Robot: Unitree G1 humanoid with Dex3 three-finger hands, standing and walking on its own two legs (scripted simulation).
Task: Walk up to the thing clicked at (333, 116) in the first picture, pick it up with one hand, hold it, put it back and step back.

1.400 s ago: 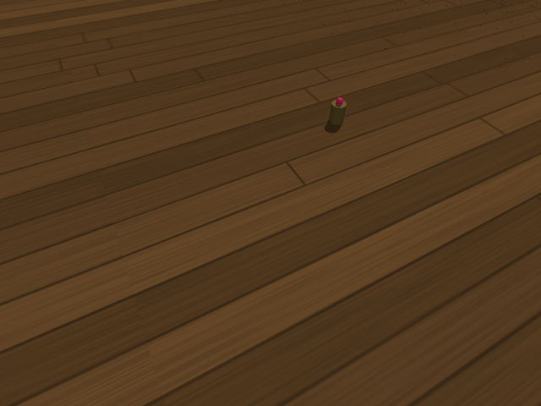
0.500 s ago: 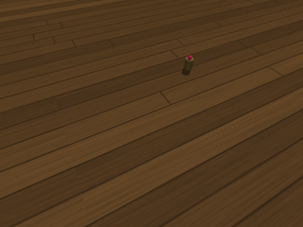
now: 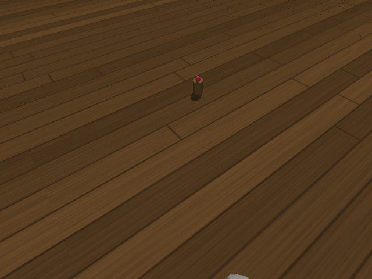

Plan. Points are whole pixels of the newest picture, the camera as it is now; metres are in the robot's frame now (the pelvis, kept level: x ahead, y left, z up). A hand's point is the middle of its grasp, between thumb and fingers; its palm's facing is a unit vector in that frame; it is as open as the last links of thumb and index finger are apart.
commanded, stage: walk up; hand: left
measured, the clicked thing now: (197, 84) +1.77 -0.14 -0.69
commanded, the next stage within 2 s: none
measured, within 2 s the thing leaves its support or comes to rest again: neither
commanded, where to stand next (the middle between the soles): +1.38 -0.27 m, yaw -13 degrees
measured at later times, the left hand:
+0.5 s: hand (114, 238) +0.27 +0.20 -0.15, palm faces -0.10 -0.94 -0.33, open 7.4 cm
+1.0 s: hand (155, 116) +0.72 +0.11 -0.12, palm faces -0.28 -0.87 -0.41, open 7.4 cm
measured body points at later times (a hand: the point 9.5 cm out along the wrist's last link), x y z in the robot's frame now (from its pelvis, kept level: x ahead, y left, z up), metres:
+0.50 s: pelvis +0.24 -0.07 -0.01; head +0.26 -0.07 +0.44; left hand +0.28 +0.25 -0.13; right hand +0.33 -0.41 -0.11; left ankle +0.42 +0.05 -0.72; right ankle +0.11 -0.17 -0.74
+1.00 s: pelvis +0.53 -0.13 -0.02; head +0.53 -0.15 +0.43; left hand +0.74 +0.16 -0.10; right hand +0.46 -0.46 -0.15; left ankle +0.43 +0.04 -0.73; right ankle +0.62 -0.27 -0.74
